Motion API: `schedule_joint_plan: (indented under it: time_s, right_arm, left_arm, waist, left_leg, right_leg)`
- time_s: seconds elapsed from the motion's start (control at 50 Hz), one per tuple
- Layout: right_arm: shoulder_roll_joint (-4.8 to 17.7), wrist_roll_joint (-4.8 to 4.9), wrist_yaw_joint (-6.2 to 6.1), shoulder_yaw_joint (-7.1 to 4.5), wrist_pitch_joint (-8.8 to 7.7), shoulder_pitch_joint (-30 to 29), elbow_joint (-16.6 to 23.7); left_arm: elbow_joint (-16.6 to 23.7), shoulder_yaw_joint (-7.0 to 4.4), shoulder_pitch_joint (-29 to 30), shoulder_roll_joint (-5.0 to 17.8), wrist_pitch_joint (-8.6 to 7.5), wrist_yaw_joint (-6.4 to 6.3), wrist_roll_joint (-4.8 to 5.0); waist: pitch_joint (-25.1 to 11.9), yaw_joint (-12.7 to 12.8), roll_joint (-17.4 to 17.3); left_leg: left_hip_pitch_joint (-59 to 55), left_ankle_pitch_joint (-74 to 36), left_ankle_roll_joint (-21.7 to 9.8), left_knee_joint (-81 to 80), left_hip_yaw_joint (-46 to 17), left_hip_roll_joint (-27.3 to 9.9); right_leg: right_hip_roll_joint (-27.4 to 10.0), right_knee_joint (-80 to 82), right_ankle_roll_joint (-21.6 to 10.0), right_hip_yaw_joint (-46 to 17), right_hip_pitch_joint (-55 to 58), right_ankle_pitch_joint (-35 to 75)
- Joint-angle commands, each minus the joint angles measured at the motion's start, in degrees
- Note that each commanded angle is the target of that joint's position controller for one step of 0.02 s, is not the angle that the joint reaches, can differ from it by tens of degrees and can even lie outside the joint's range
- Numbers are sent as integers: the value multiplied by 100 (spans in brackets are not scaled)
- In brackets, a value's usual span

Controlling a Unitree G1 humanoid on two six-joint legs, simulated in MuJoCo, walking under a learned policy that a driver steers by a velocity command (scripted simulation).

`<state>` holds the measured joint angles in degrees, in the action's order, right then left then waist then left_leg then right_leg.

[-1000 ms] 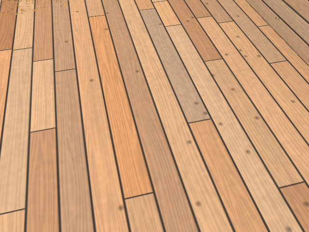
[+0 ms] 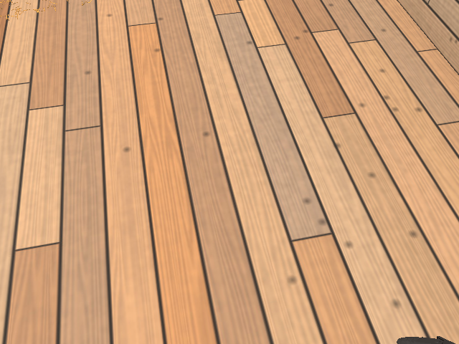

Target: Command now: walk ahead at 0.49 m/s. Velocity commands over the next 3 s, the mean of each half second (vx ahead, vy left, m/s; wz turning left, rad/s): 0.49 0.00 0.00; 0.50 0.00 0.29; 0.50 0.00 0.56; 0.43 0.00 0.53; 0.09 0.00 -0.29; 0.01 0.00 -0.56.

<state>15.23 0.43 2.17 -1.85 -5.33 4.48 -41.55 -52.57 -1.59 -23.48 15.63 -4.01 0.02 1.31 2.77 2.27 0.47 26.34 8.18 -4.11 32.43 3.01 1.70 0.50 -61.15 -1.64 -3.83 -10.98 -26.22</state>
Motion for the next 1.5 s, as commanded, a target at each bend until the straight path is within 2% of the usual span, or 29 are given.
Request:
schedule_joint_plan:
  time_s: [0.02, 0.06, 0.12, 0.24, 0.34, 0.4, 0.44, 0.46, 0.48, 0.5, 0.52, 0.56, 0.66, 0.78, 0.86, 0.94, 0.98, 1.0, 1.02, 1.04, 1.06, 1.08, 1.1, 1.14, 1.24, 1.36, 1.46, 1.48, 1.5]
  right_arm:
    - [709, -29, -47, -216, -3, 926, -43]
    - [542, -109, -15, -176, -70, 669, -59]
    - [662, -51, -7, -210, -169, 780, -240]
    - [939, 11, -158, -252, -72, 1312, -511]
    - [1047, 76, -191, -276, 84, 1844, -821]
    - [1142, 79, -232, -317, 192, 1795, -877]
    - [1086, 40, -248, -278, 259, 1626, -831]
    - [835, -79, -263, -155, 246, 1673, -674]
    - [63, -67, -189, 70, 108, 2443, -609]
    - [657, 68, -157, -48, -20, 2147, -704]
    - [998, 220, -129, -149, -105, 1572, -518]
    - [891, 99, -171, -153, -120, 1056, -409]
    - [494, 100, -198, -126, 209, 1226, -476]
    - [369, 54, -102, -103, 163, 306, -160]
    - [299, 66, 22, -64, 153, -340, 192]
    - [454, 74, 167, -145, 173, -374, 471]
    - [764, 80, 161, -341, 210, 573, 320]
    - [1109, 99, 82, -539, 229, 1519, 88]
    - [1793, 89, -50, -738, 284, 2143, 0]
    - [1788, 114, -40, -670, 235, 1997, 149]
    - [1346, 59, -34, -541, 194, 1961, 163]
    - [1131, 45, -46, -487, 160, 1697, 184]
    - [987, 51, -47, -441, 148, 1306, 256]
    - [760, -24, -76, -359, 151, 854, 442]
    - [1047, 39, -237, -455, 139, 1102, 390]
    - [1078, 114, -318, -472, 246, 1620, 194]
    - [951, 90, -351, -456, 332, 1497, 222]
    - [715, 60, -326, -367, 320, 1463, 283]
    - [382, -59, -316, -239, 305, 1584, 401]
  left_arm:
    - [689, -168, 541, 791, -269, -10, 66]
    - [606, -172, 288, 588, -137, -37, -29]
    - [671, -142, 375, 422, 12, -74, -86]
    - [1104, -64, 1763, 277, -114, 13, -118]
    - [1440, -55, 2532, 369, -184, 175, -40]
    - [1479, -117, 2357, 552, -211, 246, -46]
    - [1123, -326, 1093, 927, -215, 197, -63]
    - [914, -452, 29, 1340, -192, 136, -121]
    - [788, -555, -287, 1797, -148, 143, -132]
    - [821, -398, -306, 1153, -139, 146, -72]
    - [898, -317, 153, 939, -145, 127, -85]
    - [1004, -241, 841, 698, -150, 136, -140]
    - [815, -270, 977, 691, -310, 128, -202]
    - [604, -300, 860, 850, -276, 0, -194]
    - [370, -341, 471, 951, -149, -38, -120]
    - [360, -413, 560, 1132, 59, -105, -62]
    - [442, -447, 700, 1241, 170, -180, -70]
    - [513, -413, 720, 1181, 186, -218, -77]
    - [757, -239, 329, 681, 71, -174, -224]
    - [888, -93, 288, 364, -175, -67, -217]
    - [1017, -219, 945, 851, -363, 35, 9]
    - [1149, -209, 1258, 872, -457, 63, 102]
    - [1124, -214, 1297, 823, -479, 23, -4]
    - [1095, -292, 1160, 879, -352, -11, -173]
    - [1346, -225, 1607, 559, -173, -52, -237]
    - [1682, -187, 2621, 516, -279, 70, -103]
    - [1571, -368, 1945, 864, -406, 112, -92]
    - [1473, -452, 1332, 1045, -436, 74, -168]
    - [1407, -530, 450, 1377, -418, 20, -219]
  waist:
    - [-561, -508, -203]
    - [-420, -156, -450]
    - [-194, -42, -406]
    - [98, -477, -257]
    - [210, -706, -270]
    - [9, -474, -413]
    - [-806, 201, -391]
    - [-1715, 565, 124]
    - [-2383, 161, 1654]
    - [-2358, 419, 1147]
    - [-1449, 373, 838]
    - [-634, 60, 202]
    - [-262, -290, 302]
    - [24, -6, 226]
    - [220, 247, 127]
    - [53, 39, 308]
    - [-576, -524, 433]
    - [-1069, -990, 224]
    - [-1736, -922, -955]
    - [-2455, -667, -1346]
    - [-2058, -957, -823]
    - [-1353, -840, -528]
    - [-879, -560, -55]
    - [-576, -200, -224]
    - [-323, -250, -297]
    - [-245, -666, -551]
    - [-443, -196, -800]
    - [-955, 105, -652]
    - [-1815, 374, 142]
  left_leg:
    - [-2542, 544, -1024, -1942, -2573, -1755]
    - [-1695, -46, -958, -2302, -1914, -1414]
    - [-1278, -581, -1093, -2607, -1369, -1334]
    - [-1514, -879, -822, -2702, -662, -1051]
    - [-2602, -938, -759, -2337, -807, -1479]
    - [-3136, -1828, -600, -1803, -879, -1663]
    - [-2867, -3298, -362, -270, -544, -1251]
    - [-1759, -2072, -163, 1446, -297, -915]
    - [692, 1700, 246, 3468, -248, 204]
    - [1401, 2494, 194, 4172, -1041, 33]
    - [1774, 2049, 112, 4265, -978, -275]
    - [1455, 1177, 164, 3646, -737, -749]
    - [994, 405, 376, 2914, -878, -944]
    - [1047, -1373, 400, 1010, -637, -762]
    - [1355, -1278, 251, 380, -428, -702]
    - [1109, -216, -63, 201, 0, -403]
    - [-245, 112, -326, 135, 323, 59]
    - [-1749, -159, -566, -161, 91, 152]
    - [-3953, 4, -1332, -203, -2245, -1232]
    - [-5010, 768, -2142, -1264, -5083, -2154]
    - [-4807, 902, -1806, -1512, -4553, -2006]
    - [-4036, 586, -1565, -1532, -3696, -1790]
    - [-3128, 18, -1381, -1592, -3071, -1534]
    - [-2037, -816, -1281, -1848, -2495, -1208]
    - [-1258, -1463, -1196, -2029, -1794, -839]
    - [-1365, -474, -822, -1686, -2030, -753]
    - [-1914, -711, -561, -671, -2687, -862]
    - [-1645, -802, -382, 203, -2445, -551]
    - [-833, 435, -145, 1861, -1856, -94]
  right_leg:
    - [-604, -1121, -87, -98, -2835, 666]
    - [-858, -708, -35, -135, -2178, 1085]
    - [-949, -198, 136, -23, -2278, 1399]
    - [-737, 2208, 246, 274, -2381, 3291]
    - [-561, 3040, 82, 238, -2606, 3094]
    - [-401, 3266, -140, 312, -2228, 2363]
    - [-100, 3451, -433, 594, -375, 2323]
    - [-1007, 3186, -799, -389, 1421, 2555]
    - [-2277, 3728, -1773, -3164, 3408, 1413]
    - [-2277, 4273, -1722, -3792, 3399, 681]
    - [-2085, 4382, -1445, -2896, 2680, 868]
    - [-1644, 4671, -1243, -1745, 1224, 2030]
    - [-1412, 5388, -1195, -411, 201, 2846]
    - [-1196, 5599, -866, 710, 389, 3008]
    - [-1472, 5389, -798, 960, 1229, 3235]
    - [-1678, 4504, -586, 1205, 1915, 5202]
    - [-1533, 3046, -398, 1432, 1755, 6768]
    - [-1284, 1716, -190, 1541, 968, 6269]
    - [-661, -429, 152, 1569, -1275, 3261]
    - [354, -1764, 295, 389, -2865, -733]
    - [-38, -1973, 143, -263, -3501, -459]
    - [-289, -1627, 23, -159, -3606, 51]
    - [-523, -1052, 36, -111, -3324, 433]
    - [-731, -432, 156, -110, -2577, 809]
    - [-555, 1127, 574, 102, -2436, 1933]
    - [-113, 3004, 526, 35, -1814, 3163]
    - [-49, 3623, 102, 10, -856, 2331]
    - [-375, 3622, -145, -191, 250, 2315]
    - [-1412, 3533, -466, -1250, 1786, 2032]
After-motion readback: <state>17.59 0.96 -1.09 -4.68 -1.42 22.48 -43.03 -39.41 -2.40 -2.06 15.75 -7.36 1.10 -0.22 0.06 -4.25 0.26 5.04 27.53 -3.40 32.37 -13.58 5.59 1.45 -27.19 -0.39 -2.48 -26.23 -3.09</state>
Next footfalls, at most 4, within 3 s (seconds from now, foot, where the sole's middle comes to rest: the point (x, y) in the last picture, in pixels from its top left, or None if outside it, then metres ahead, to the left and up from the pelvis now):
0.46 right None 0.44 -0.14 -0.76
1.00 left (210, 255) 0.71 0.12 -0.76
1.48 right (242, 172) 1.04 0.02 -0.76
1.98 left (140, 158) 1.09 0.40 -0.76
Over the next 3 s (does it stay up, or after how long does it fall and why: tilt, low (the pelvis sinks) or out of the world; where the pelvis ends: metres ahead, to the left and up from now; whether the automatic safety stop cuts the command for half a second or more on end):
stays up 1.12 0.27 0.01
